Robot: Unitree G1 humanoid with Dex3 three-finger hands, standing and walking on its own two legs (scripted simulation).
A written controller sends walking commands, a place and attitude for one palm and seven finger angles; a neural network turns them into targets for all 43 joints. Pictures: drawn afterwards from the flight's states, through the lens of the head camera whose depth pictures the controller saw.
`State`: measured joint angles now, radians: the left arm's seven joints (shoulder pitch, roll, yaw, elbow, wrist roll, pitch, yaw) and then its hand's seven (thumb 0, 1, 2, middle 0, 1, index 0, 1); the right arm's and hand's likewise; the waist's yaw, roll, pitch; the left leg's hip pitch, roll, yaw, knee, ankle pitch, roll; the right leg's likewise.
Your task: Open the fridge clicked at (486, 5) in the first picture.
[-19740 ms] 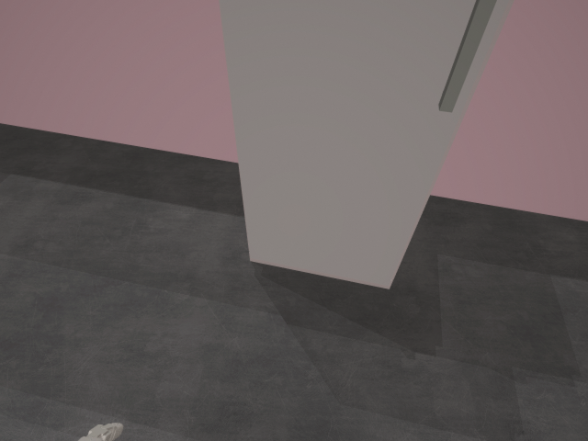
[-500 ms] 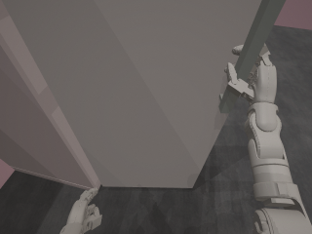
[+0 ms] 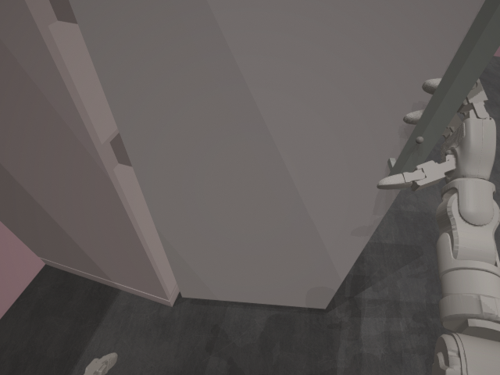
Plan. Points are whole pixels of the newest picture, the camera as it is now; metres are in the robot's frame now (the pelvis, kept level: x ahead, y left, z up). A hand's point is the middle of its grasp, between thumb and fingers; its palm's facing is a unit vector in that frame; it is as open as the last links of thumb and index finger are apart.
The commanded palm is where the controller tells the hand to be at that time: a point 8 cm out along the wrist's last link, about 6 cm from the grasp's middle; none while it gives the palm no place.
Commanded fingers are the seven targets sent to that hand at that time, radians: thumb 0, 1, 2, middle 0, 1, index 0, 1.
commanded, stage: loosen the grip on the handle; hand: right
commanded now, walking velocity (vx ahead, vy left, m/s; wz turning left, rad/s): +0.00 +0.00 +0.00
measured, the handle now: (444, 84) +0.44 -0.21 +0.27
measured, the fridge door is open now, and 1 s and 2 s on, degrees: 77 74 74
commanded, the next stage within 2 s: slip the hand off the handle in 0.06 s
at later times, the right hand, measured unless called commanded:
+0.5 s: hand (469, 145) +0.40 -0.26 +0.21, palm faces +0.25 +0.96 -0.09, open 14.7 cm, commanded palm +0.37 -0.29 +0.20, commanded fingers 0.00 0.55 -0.20 0.25 1.15 0.25 1.15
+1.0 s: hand (486, 167) +0.35 -0.26 +0.21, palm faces +0.16 +0.98 -0.10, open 14.7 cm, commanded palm +0.32 -0.31 +0.20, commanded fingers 0.00 0.55 -0.20 0.25 1.15 0.25 1.15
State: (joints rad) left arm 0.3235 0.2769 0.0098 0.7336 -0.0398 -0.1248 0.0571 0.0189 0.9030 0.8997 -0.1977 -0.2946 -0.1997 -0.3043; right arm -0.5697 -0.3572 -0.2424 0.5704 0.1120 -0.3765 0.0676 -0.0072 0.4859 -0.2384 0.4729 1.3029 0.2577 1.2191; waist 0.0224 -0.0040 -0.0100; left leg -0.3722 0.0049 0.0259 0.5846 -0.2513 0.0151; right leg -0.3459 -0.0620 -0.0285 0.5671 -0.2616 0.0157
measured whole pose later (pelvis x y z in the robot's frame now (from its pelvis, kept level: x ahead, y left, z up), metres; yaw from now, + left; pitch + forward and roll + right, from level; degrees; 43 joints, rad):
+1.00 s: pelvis +0.03 -0.03 +0.00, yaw +0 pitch +2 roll +0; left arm 0.30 0.24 -0.03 0.63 -0.03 -0.10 0.05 0.02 0.90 0.90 -0.20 -0.29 -0.20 -0.30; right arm -0.27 -0.33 -0.34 0.21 0.22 -0.24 0.20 -0.01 0.56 -0.20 0.25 1.15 0.26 1.15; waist -0.03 -0.02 -0.08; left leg -0.33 0.04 0.01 0.60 -0.30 -0.03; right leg -0.32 -0.03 -0.04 0.62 -0.33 0.00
